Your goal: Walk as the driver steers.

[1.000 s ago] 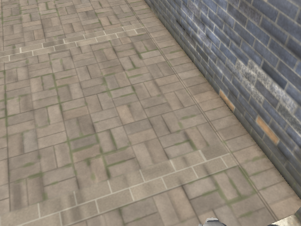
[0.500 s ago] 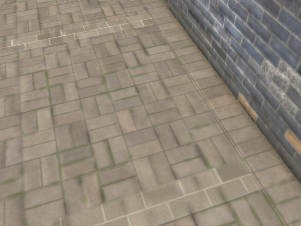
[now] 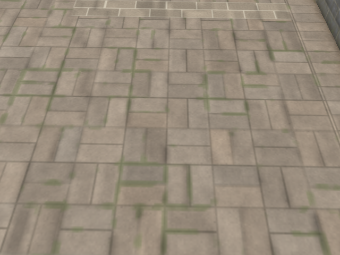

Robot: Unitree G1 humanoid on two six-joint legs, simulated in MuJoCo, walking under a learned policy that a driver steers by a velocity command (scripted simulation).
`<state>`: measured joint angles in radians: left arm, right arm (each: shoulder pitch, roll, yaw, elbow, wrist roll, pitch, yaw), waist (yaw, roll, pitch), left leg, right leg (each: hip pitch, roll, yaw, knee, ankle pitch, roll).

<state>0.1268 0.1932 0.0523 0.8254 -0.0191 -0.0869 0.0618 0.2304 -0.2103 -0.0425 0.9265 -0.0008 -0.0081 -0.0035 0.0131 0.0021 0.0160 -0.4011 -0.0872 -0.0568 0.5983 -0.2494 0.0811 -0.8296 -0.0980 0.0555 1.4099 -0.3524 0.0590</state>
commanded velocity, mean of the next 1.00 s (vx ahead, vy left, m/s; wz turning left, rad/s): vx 0.14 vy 0.00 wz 0.26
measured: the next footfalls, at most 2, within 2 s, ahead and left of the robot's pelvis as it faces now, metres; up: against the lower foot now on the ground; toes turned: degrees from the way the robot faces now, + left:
right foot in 0.16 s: +0.28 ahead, -0.13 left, +0.00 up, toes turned +12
left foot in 0.50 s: +0.23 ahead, +0.12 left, +0.00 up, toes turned +11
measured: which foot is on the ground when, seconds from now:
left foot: down 0.00-0.18, up 0.20-0.48, down 0.50-1.00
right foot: up 0.00-0.14, down 0.16-1.00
